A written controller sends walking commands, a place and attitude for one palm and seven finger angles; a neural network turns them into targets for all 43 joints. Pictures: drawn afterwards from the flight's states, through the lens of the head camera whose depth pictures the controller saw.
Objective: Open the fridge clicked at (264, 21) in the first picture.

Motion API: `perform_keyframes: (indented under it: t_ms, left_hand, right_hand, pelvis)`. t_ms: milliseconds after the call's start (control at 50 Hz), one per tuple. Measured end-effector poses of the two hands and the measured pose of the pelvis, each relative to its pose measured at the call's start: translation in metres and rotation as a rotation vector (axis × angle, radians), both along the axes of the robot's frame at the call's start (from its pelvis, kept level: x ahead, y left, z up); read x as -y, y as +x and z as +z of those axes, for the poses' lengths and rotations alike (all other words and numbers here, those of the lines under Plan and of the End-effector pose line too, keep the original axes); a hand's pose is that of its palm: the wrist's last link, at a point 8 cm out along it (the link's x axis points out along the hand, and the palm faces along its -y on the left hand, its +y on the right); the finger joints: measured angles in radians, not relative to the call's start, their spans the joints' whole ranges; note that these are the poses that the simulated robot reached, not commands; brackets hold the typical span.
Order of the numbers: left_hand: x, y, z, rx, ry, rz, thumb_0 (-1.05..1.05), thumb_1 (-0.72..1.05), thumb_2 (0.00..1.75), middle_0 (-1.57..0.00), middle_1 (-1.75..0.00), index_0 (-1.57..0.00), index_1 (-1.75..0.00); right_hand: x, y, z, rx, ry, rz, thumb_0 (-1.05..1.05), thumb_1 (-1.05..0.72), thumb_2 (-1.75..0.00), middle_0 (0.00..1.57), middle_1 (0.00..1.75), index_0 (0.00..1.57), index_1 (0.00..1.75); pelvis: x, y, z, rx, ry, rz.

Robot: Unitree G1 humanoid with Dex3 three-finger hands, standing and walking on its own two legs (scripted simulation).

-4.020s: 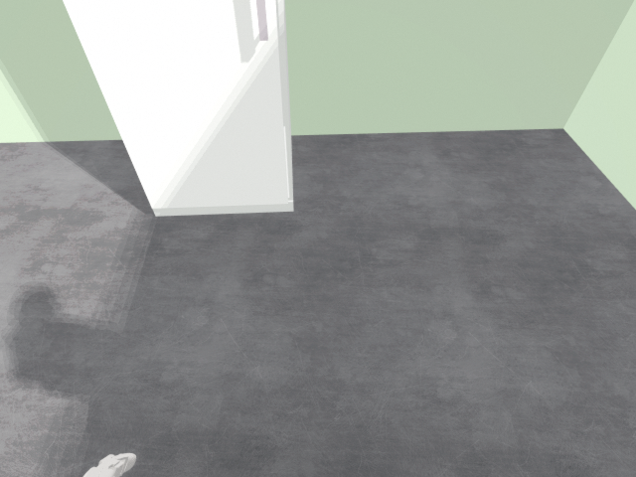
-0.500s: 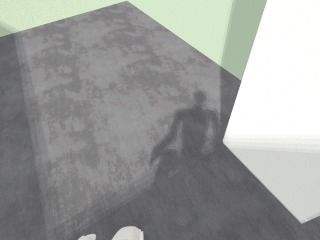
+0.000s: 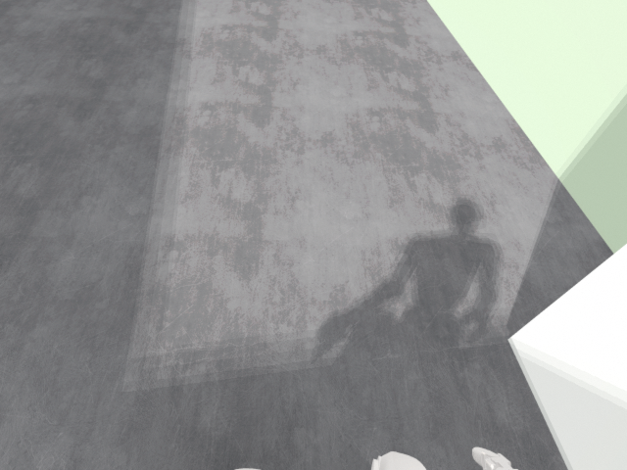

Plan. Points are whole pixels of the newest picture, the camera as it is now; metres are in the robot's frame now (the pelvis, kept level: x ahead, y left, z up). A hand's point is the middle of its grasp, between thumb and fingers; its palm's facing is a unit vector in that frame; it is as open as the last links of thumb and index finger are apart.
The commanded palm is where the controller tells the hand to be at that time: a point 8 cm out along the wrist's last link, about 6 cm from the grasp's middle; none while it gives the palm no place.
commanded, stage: walk to a spot facing it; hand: right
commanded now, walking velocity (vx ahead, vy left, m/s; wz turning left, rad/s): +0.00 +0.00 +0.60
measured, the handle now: out of the picture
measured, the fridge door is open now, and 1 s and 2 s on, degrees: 0 0 0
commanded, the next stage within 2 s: turn to face it in 1.36 s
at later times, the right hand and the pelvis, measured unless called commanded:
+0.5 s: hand out of the picture +0.12 -0.24 -0.17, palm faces -0.23 +0.96 -0.19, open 7.4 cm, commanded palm none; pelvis +0.00 -0.06 +0.01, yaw +18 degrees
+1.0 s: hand (419, 460) +0.17 -0.14 -0.15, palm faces -0.50 +0.83 -0.23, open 7.4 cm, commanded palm none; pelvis +0.00 -0.02 +0.01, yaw +34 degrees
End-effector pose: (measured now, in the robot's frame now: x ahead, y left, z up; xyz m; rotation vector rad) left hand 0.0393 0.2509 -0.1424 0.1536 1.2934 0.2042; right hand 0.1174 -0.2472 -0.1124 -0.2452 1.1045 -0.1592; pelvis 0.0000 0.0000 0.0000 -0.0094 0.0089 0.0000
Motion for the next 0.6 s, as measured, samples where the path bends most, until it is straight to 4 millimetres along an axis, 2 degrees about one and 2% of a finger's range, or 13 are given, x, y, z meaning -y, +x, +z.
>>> perform_keyframes:
  t_ms: [140, 200, 240, 340, 440, 520, 600]
  left_hand:
    - [0.016, 0.042, 0.018, 0.149, 0.03, 0.008, 0.01, 0.91, 0.9, -0.2, -0.29, -0.2, -0.3]
    - [0.025, 0.05, 0.026, 0.197, 0.064, 0.016, 0.01, 0.91, 0.9, -0.2, -0.29, -0.2, -0.3]
    - [0.032, 0.047, 0.03, 0.215, 0.09, 0.02, 0.01, 0.91, 0.9, -0.2, -0.29, -0.2, -0.3]
    - [0.045, 0.019, 0.044, 0.18, 0.111, 0.06, 0.01, 0.91, 0.9, -0.2, -0.3, -0.21, -0.3]
    - [0.051, -0.015, 0.046, 0.136, 0.107, 0.15, 0.01, 0.91, 0.9, -0.2, -0.3, -0.21, -0.3]
    - [0.051, -0.051, 0.039, 0.09, 0.087, 0.237, 0.01, 0.9, 0.9, -0.2, -0.3, -0.21, -0.3]
    - [0.047, -0.092, 0.026, 0.034, 0.057, 0.33, 0.01, 0.9, 0.9, -0.2, -0.3, -0.21, -0.3]
  right_hand:
    - [0.013, -0.008, -0.012, -0.052, 0.034, 0.034, 0.0, -0.9, -0.89, 0.2, 0.3, 0.2, 0.3]
    - [0.028, -0.01, -0.025, -0.076, 0.053, 0.041, 0.0, -0.9, -0.89, 0.2, 0.3, 0.2, 0.3]
    - [0.038, -0.009, -0.034, -0.09, 0.064, 0.044, 0.0, -0.9, -0.89, 0.2, 0.3, 0.2, 0.3]
    - [0.052, -0.008, -0.031, -0.133, 0.077, 0.093, 0.01, -0.9, -0.9, 0.2, 0.3, 0.2, 0.29]
    - [0.054, -0.002, -0.025, -0.17, 0.073, 0.147, 0.01, -0.91, -0.9, 0.2, 0.3, 0.19, 0.29]
    - [0.041, 0.011, -0.022, -0.185, 0.061, 0.214, 0.01, -0.91, -0.9, 0.2, 0.3, 0.19, 0.29]
    - [0.014, 0.034, -0.019, -0.159, 0.043, 0.304, 0.01, -0.91, -0.9, 0.2, 0.3, 0.19, 0.29]
  pelvis:
    - [0.02, 0.0, 0.0, -0.005, 0.009, 0.083]
    - [0.034, 0.0, -0.005, -0.008, 0.021, 0.114]
    - [0.042, 0.0, -0.008, -0.007, 0.022, 0.136]
    - [0.054, -0.001, 0.003, 0.0, 0.041, 0.204]
    - [0.058, 0.0, 0.01, -0.002, 0.055, 0.266]
    - [0.056, -0.002, 0.01, -0.004, 0.055, 0.319]
    - [0.046, -0.008, 0.006, -0.007, 0.044, 0.376]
